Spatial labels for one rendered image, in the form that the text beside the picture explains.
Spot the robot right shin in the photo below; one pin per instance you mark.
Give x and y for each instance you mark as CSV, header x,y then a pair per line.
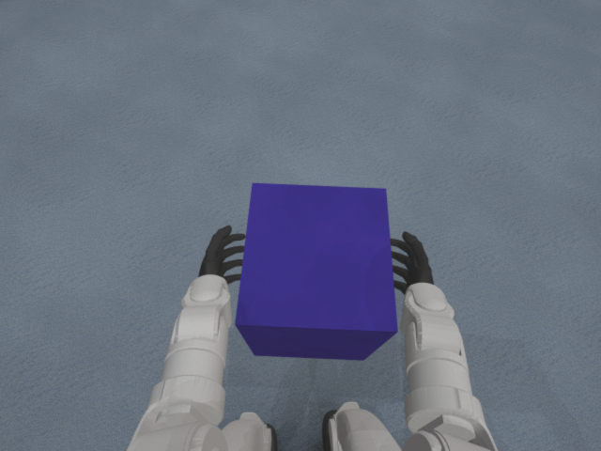
x,y
348,405

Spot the robot right upper arm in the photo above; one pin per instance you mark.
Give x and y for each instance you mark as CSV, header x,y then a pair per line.
x,y
433,440

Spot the robot left forearm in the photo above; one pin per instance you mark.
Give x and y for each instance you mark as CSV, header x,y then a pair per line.
x,y
191,386

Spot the right robot hand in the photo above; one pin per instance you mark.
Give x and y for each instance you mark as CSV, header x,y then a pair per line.
x,y
418,269

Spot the robot shin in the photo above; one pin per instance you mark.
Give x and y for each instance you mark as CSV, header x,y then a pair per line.
x,y
250,415
348,405

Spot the left robot hand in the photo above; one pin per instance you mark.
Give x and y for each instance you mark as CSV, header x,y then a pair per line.
x,y
213,261

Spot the robot left shin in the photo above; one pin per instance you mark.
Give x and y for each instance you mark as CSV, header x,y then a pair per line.
x,y
250,415

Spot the robot left upper arm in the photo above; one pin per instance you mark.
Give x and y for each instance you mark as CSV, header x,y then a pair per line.
x,y
194,436

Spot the carton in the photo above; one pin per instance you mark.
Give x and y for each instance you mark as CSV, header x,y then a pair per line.
x,y
317,272

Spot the robot right forearm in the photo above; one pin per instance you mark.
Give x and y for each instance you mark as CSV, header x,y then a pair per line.
x,y
439,392

